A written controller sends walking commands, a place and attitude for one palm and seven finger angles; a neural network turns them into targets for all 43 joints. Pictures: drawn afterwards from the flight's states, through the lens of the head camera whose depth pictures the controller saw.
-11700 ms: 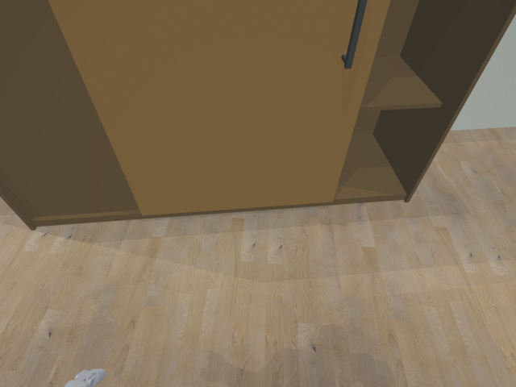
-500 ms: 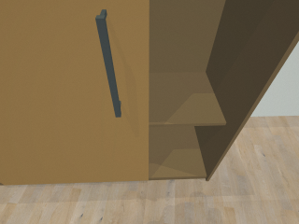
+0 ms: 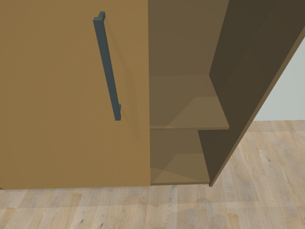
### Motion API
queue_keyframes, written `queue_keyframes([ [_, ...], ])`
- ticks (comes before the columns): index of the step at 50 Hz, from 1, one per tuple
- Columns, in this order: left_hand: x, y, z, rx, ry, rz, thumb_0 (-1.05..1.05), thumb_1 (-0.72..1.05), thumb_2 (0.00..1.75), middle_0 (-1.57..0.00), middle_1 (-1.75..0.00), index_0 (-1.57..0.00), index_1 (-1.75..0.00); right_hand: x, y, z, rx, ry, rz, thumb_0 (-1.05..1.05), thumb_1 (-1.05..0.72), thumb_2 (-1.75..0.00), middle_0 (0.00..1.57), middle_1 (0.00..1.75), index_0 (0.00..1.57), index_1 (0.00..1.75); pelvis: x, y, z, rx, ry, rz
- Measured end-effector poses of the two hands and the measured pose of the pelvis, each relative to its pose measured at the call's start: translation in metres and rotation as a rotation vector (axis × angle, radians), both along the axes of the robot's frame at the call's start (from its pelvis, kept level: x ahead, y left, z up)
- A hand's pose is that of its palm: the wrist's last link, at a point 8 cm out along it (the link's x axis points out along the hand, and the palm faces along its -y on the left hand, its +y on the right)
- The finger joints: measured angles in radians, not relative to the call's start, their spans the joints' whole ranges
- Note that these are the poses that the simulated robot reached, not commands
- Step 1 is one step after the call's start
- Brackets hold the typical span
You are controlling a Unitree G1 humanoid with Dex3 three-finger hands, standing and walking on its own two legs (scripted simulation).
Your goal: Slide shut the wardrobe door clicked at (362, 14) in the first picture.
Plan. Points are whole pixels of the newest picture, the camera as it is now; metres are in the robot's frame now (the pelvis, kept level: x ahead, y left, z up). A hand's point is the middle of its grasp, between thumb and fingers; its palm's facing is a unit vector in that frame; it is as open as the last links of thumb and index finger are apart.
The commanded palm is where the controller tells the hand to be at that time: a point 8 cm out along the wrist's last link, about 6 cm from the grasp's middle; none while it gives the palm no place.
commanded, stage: raise the hand with hooked fingers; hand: left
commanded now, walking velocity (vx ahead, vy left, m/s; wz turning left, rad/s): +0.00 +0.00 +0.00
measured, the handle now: (111, 75) +0.48 +0.15 +0.17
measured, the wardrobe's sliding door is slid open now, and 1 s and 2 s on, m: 0.40 0.40 0.40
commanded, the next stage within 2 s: none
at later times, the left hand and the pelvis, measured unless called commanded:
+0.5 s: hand (91, 217) +0.16 +0.16 -0.01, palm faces +0.03 -1.00 +0.03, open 8.5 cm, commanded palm +0.13 +0.24 -0.01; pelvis -0.04 -0.01 -0.05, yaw +1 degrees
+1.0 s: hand (51, 186) +0.19 +0.24 +0.07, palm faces +0.18 -0.98 -0.05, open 11.6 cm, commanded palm +0.15 +0.28 +0.07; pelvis -0.03 -0.01 -0.03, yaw +3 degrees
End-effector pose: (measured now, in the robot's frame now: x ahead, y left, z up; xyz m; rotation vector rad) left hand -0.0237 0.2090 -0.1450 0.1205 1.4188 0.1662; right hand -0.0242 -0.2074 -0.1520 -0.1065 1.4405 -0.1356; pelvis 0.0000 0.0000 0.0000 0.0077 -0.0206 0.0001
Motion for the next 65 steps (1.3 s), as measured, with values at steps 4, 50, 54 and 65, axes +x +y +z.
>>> queue_keyframes([
  [4,-0.001,-0.003,0.0,0.0,0.001,0.002,0.01,0.91,0.9,-0.2,-0.3,-0.2,-0.3,-0.001,-0.002,0.0,0.002,0.002,-0.001,0.0,-0.91,-0.9,0.19,0.3,0.2,0.3,0.0,-0.002,0.0,0.0,-0.001,0.001],
  [50,0.186,0.079,0.22,0.056,-1.445,-0.059,0.01,0.03,0.52,-0.26,-0.87,-0.26,-0.86,0.138,-0.027,0.044,-0.071,-0.794,0.191,0.02,-0.9,-0.9,0.2,0.3,0.2,0.3,-0.029,-0.007,-0.032,-0.018,0.076,0.045],
  [54,0.181,0.088,0.233,0.082,-1.494,-0.082,0.01,-0.06,0.48,-0.26,-0.93,-0.27,-0.92,0.143,-0.039,0.052,-0.118,-0.797,0.228,0.02,-0.9,-0.9,0.2,0.3,0.2,0.3,-0.029,-0.002,-0.029,-0.024,0.057,0.057],
  [65,0.2,0.111,0.267,0.06,-1.525,-0.105,0.0,-0.33,0.37,-0.29,-1.09,-0.29,-1.08,0.183,-0.013,0.084,-0.111,-0.95,0.244,0.02,-0.9,-0.9,0.2,0.3,0.2,0.3,-0.026,0.006,-0.017,-0.023,-0.005,0.058],
])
